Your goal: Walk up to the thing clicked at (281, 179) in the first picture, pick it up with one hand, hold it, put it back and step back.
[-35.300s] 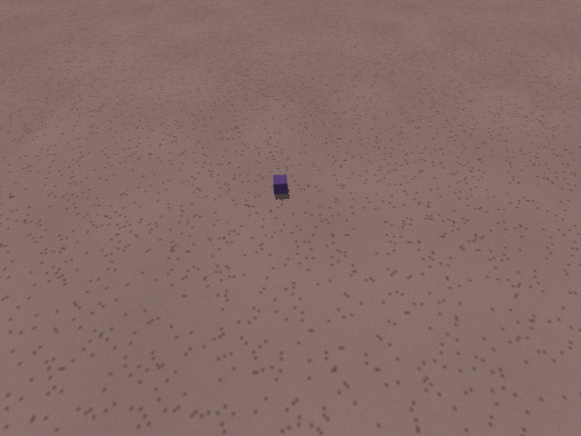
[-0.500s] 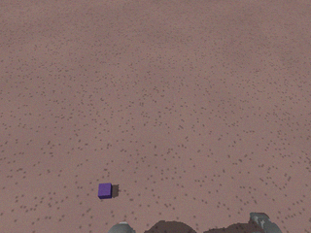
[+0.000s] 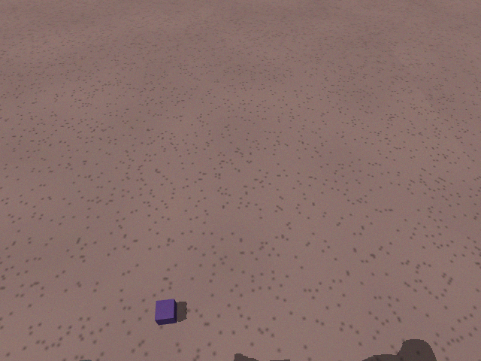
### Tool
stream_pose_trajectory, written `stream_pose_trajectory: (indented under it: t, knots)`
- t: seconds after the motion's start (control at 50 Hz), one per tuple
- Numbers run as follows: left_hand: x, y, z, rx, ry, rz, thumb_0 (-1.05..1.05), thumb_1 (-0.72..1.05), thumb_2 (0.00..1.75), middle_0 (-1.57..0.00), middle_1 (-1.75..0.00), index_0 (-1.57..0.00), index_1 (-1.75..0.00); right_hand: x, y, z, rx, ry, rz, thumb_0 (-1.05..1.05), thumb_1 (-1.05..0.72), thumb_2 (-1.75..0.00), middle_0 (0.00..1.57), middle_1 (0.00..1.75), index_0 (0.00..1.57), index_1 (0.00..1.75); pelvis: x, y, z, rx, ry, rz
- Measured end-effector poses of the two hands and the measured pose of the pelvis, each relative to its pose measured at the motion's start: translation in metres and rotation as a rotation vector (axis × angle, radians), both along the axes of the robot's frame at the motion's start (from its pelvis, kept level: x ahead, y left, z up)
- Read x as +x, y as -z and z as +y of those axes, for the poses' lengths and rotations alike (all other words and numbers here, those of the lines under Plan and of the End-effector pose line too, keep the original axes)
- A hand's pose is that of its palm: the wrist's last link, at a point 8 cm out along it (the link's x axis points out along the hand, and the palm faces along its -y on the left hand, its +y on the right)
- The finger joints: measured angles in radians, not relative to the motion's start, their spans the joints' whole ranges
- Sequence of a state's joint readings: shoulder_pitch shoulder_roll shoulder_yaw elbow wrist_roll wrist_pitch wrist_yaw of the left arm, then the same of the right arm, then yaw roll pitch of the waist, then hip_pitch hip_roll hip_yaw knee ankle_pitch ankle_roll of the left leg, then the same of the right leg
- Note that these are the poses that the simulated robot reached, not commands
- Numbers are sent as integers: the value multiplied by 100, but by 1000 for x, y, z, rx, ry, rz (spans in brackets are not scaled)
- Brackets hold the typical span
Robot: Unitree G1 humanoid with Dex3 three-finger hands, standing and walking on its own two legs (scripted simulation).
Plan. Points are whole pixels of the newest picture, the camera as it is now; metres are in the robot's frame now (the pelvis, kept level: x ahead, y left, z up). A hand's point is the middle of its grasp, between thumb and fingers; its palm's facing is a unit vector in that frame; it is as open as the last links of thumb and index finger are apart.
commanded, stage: walk up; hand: left
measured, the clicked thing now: (166, 312) +0.41 +0.29 -0.73
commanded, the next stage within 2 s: none
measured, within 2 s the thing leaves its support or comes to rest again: neither
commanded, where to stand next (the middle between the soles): +0.05 +0.01 m, yaw +5 degrees
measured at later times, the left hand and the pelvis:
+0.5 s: hand out of the picture +0.08 +0.25 -0.15, palm faces +0.00 -0.93 -0.37, open 7.4 cm; pelvis +0.01 -0.01 +0.01, yaw +1 degrees
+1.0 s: hand out of the picture +0.09 +0.26 -0.15, palm faces +0.00 -0.93 -0.36, open 7.4 cm; pelvis +0.01 -0.01 +0.01, yaw +2 degrees
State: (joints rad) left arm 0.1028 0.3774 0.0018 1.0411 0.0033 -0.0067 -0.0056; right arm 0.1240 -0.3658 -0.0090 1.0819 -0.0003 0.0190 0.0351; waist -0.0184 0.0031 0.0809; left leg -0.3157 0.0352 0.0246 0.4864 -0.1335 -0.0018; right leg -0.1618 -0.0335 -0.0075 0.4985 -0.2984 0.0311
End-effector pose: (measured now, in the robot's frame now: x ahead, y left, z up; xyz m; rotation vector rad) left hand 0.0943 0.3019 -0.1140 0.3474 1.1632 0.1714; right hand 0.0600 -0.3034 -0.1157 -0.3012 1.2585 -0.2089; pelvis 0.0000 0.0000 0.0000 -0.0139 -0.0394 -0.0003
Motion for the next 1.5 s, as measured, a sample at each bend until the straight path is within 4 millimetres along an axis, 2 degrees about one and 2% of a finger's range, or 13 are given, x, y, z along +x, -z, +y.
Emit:
stream_pose_trajectory:
  t: [0.06, 0.14, 0.34, 0.48, 0.78, 0.96, 1.02, 1.14, 1.22, 1.28, 1.32, 1.42, 1.5]
  knots:
    - [7, 1, -3, -12, 2, -1, 0, 90, 90, -20, -30, -20, -30, -2, -3, 0, -6, 5, 14, 1, -90, -89, 20, 30, 20, 30, 1, -2, -1, -1, -3, 8]
    - [5, 2, -7, -19, -5, 17, 0, 90, 90, -20, -30, -20, -30, 3, -4, -1, -4, 3, 16, 1, -90, -89, 20, 30, 20, 30, 4, -4, -3, -3, -7, 16]
    - [-15, -3, -9, 5, -55, 68, 0, 90, 90, -20, -30, -20, -30, 40, -2, -5, 14, -20, -52, 1, -90, -89, 20, 30, 20, 30, 11, -5, -10, -3, -15, 8]
    - [-17, -7, -7, 16, -71, 70, 1, 90, 90, -20, -30, -20, -30, 55, -3, -3, 23, -35, -69, 1, -90, -89, 20, 30, 20, 30, 13, -6, -11, -1, -20, 7]
    - [-2, -3, -3, -4, -64, 56, 0, 90, 90, -20, -30, -20, -30, 50, -6, 4, 9, -27, -32, 1, -90, -89, 20, 30, 20, 30, 19, -8, -5, 1, -22, 11]
    - [-6, -3, -2, -3, -67, 62, 0, 90, 90, -20, -30, -20, -30, 51, -7, 4, 12, -25, -38, 1, -90, -89, 20, 30, 20, 30, 17, -8, -5, 0, -28, 13]
    - [-10, -2, 1, 14, -76, 61, 0, 90, 90, -20, -30, -20, -30, 50, -3, 0, 7, -23, -40, 1, -90, -89, 20, 30, 20, 30, 9, -4, -6, 4, -28, 16]
    - [-35, -3, 0, 71, -96, 66, 0, 90, 90, -20, -30, -20, -30, 45, 9, -20, 0, -47, -48, 1, -90, -89, 20, 30, 20, 30, -17, 7, -23, 13, -38, 27]
    - [-74, -4, -11, 108, -108, 99, 0, 90, 90, -20, -30, -20, -30, 45, 23, -36, 2, -57, -73, 1, -90, -89, 20, 30, 20, 30, -32, 16, -36, 23, -31, 20]
    - [-102, -12, -20, 112, -121, 147, 0, 90, 90, -20, -30, -20, -30, 40, 23, -37, 15, -69, -74, 1, -90, -89, 20, 30, 20, 30, -38, 10, -38, 47, -29, 25]
    - [-114, -18, -24, 112, -137, 164, 0, 90, 90, -20, -30, -20, -30, 32, 21, -36, 29, -76, -63, 1, -90, -89, 20, 30, 20, 30, -40, 4, -39, 52, -37, 35]
    - [-120, -25, -27, 103, -166, 96, 1, 90, 90, -20, -30, -21, -30, 7, 23, -32, 34, -129, 23, 1, -90, -89, 20, 30, 20, 30, -38, 0, -38, 32, -88, 46]
    - [-126, -21, -21, 73, -198, 20, 0, 90, 90, -20, -30, -21, -30, 8, 19, -21, 25, -194, 45, 1, -90, -89, 20, 30, 20, 30, -36, 3, -33, 31, -131, 29]
